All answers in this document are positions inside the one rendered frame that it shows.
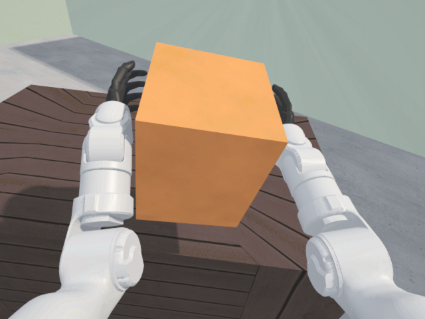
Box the robot left upper arm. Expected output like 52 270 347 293
8 227 144 319

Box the carton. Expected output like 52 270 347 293
135 42 288 227

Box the left robot forearm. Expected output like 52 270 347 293
59 101 133 282

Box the pedestal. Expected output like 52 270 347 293
0 84 345 319

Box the right robot forearm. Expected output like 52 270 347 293
275 124 393 278

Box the robot left hand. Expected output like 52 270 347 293
106 60 147 112

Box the robot right upper arm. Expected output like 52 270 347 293
306 227 425 319

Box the robot right hand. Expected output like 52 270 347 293
272 84 295 124

